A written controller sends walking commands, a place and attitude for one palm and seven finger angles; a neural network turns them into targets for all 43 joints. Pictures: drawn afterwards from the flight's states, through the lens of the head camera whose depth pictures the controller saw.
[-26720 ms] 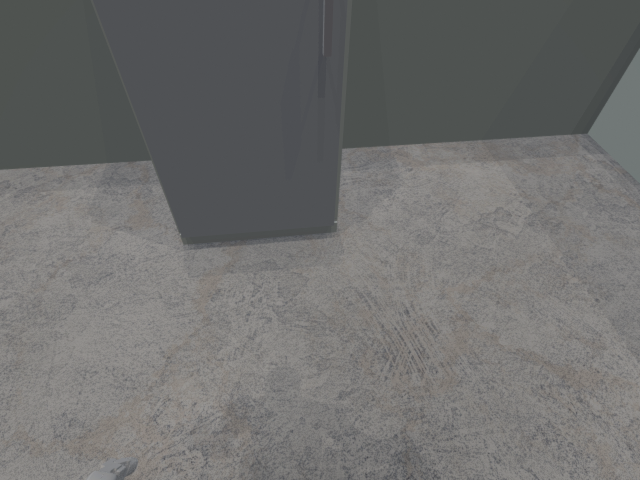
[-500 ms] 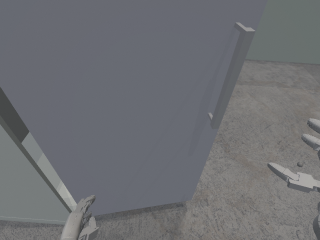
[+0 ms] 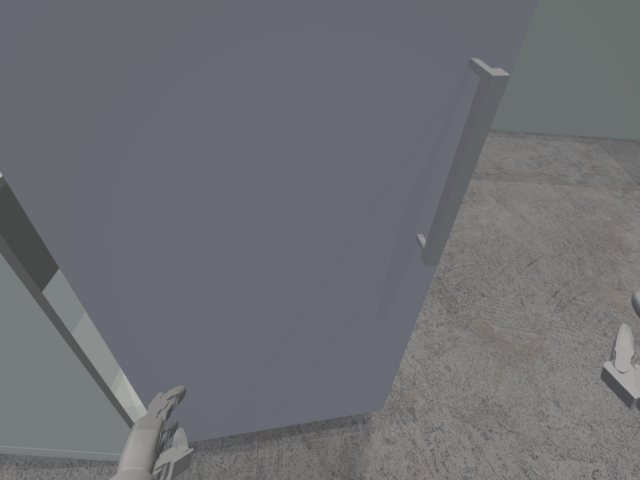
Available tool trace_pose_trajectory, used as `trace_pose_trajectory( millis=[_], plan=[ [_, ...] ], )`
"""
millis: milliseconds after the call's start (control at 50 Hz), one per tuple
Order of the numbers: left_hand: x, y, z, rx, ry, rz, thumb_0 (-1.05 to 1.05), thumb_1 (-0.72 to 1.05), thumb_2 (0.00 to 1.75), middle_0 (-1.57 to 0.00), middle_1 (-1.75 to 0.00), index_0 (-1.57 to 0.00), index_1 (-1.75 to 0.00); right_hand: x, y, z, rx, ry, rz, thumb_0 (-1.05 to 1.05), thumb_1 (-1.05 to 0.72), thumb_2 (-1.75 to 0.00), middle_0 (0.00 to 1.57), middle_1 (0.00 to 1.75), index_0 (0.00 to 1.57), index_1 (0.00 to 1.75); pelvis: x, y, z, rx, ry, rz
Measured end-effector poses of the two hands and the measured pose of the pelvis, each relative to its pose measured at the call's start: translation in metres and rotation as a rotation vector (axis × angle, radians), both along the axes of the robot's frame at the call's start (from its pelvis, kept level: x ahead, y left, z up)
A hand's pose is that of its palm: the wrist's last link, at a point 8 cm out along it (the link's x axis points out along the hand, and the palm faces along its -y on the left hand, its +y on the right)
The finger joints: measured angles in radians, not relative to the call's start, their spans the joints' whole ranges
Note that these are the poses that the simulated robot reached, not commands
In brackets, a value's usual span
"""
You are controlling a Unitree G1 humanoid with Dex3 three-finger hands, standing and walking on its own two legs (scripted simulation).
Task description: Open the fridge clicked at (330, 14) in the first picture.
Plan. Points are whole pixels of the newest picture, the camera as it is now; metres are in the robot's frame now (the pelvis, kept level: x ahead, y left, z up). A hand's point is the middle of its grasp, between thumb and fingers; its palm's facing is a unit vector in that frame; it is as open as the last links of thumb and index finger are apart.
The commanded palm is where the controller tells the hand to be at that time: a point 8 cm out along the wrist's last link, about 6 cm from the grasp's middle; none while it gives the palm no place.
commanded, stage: draw the hand back to the body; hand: right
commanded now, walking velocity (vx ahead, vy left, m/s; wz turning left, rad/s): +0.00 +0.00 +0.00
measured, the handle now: (449, 176) +0.46 -0.18 +0.18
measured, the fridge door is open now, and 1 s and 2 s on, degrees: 77 77 77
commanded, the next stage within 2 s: step back with the hand held close in 0.20 s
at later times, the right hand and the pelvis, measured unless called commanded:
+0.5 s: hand (619, 367) +0.18 -0.27 +0.16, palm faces +0.44 +0.81 -0.40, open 7.4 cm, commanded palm +0.12 -0.31 +0.17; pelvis -0.02 -0.01 +0.00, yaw +0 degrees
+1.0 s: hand out of the picture +0.11 -0.29 +0.15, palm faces +0.46 +0.79 -0.40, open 7.4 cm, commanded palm +0.05 -0.33 +0.17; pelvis -0.09 -0.03 -0.02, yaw +0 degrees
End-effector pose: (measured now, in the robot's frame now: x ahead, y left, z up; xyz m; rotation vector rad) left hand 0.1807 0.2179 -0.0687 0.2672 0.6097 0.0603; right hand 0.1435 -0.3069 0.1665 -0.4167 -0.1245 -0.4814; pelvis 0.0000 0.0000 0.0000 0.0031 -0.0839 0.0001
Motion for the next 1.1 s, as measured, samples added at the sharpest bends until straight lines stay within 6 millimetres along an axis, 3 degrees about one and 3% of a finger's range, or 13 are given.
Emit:
trace_pose_trajectory(
  millis=[380, 460, 540, 680, 940, 1100],
  plan=[
    [-0.018, -0.001, -0.002, -0.006, 0.019, 0.01, 0.01, 0.9, 0.9, -0.2, -0.3, -0.2, -0.3, -0.003, 0.0, 0.004, -0.013, -0.029, 0.02, 0.02, -0.89, -0.9, 0.21, 0.3, 0.21, 0.3, -0.011, 0.0, 0.0, 0.008, -0.003, 0.0],
    [-0.022, 0.001, -0.001, 0.011, 0.049, 0.026, 0.01, 0.9, 0.9, -0.2, -0.3, -0.2, -0.3, -0.002, -0.004, 0.01, -0.063, -0.057, 0.042, 0.02, -0.89, -0.9, 0.21, 0.3, 0.21, 0.3, -0.016, -0.004, -0.001, 0.016, 0.04, -0.004],
    [-0.031, 0.002, 0.0, 0.024, 0.06, 0.065, 0.01, 0.9, 0.9, -0.2, -0.3, -0.21, -0.3, -0.004, -0.004, 0.003, -0.079, -0.016, 0.086, 0.02, -0.9, -0.9, 0.21, 0.3, 0.21, 0.3, -0.023, -0.012, -0.002, 0.013, 0.067, 0.004],
    [-0.052, -0.002, 0.002, 0.046, 0.079, 0.103, 0.01, 0.9, 0.9, -0.2, -0.3, -0.2, -0.29, -0.019, -0.014, -0.004, -0.109, 0.016, 0.121, 0.02, -0.89, -0.9, 0.22, 0.3, 0.21, 0.3, -0.042, -0.023, -0.005, 0.01, 0.08, 0.01],
    [-0.092, -0.017, -0.009, 0.043, 0.061, 0.052, 0.01, 0.9, 0.9, -0.2, -0.3, -0.21, -0.3, -0.066, -0.024, 0.001, -0.163, -0.116, 0.076, 0.02, -0.89, -0.9, 0.21, 0.3, 0.21, 0.3, -0.08, -0.025, -0.018, 0.028, 0.075, -0.006],
    [-0.125, -0.019, -0.011, 0.083, 0.09, 0.082, 0.01, 0.9, 0.9, -0.2, -0.3, -0.21, -0.3, -0.076, -0.03, -0.005, -0.13, -0.161, 0.113, 0.02, -0.89, -0.9, 0.21, 0.3, 0.21, 0.3, -0.097, -0.035, -0.02, 0.051, 0.07, -0.01]
  ],
)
